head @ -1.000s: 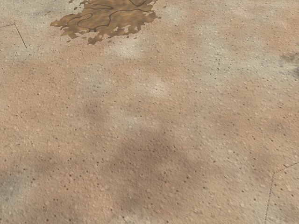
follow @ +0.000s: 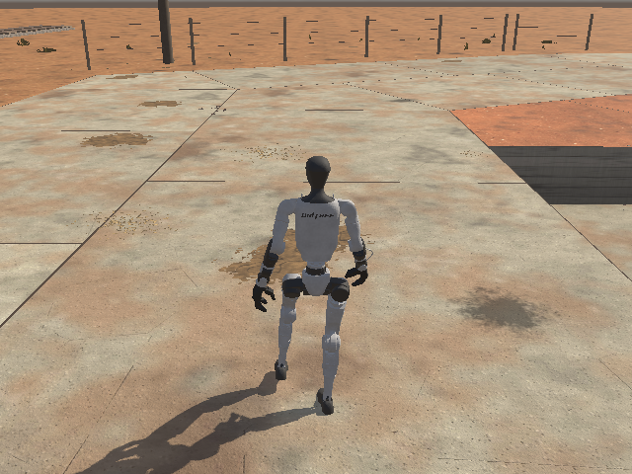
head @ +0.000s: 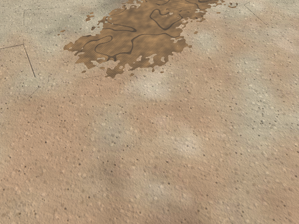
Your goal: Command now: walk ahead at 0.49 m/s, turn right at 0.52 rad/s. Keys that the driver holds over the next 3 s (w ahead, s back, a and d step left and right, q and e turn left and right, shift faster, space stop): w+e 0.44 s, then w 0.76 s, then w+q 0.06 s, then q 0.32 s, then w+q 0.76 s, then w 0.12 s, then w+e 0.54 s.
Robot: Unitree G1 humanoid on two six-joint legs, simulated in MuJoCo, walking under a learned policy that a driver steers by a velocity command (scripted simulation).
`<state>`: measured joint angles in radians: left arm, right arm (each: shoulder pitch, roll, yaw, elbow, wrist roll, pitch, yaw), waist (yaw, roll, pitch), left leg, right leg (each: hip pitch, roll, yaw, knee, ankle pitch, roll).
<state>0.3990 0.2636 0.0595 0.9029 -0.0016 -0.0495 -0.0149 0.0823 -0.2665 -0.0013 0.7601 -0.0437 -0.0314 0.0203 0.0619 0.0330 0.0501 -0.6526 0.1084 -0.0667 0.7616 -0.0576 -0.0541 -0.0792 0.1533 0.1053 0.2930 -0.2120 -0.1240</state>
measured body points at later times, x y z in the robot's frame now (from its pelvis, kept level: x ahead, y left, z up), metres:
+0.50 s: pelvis +0.28 +0.04 +0.00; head +0.31 +0.04 +0.45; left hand +0.51 +0.24 -0.11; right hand +0.20 -0.23 -0.12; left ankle +0.25 +0.14 -0.74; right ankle +0.33 -0.12 -0.67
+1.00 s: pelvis +0.52 -0.09 +0.00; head +0.53 -0.11 +0.45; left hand +0.62 +0.16 -0.13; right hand +0.52 -0.37 -0.13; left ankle +0.69 +0.01 -0.68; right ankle +0.45 -0.12 -0.74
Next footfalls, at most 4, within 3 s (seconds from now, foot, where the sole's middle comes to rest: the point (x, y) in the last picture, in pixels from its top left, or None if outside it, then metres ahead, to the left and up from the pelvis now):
0.16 left None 0.28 0.14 -0.78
0.68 right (202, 221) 0.48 -0.14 -0.78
1.22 left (189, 150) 0.84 -0.10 -0.78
1.74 right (229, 142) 0.89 -0.30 -0.78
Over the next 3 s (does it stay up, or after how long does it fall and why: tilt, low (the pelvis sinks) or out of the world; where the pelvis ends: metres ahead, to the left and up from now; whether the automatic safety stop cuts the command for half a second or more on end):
stays up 1.42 -0.06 -0.01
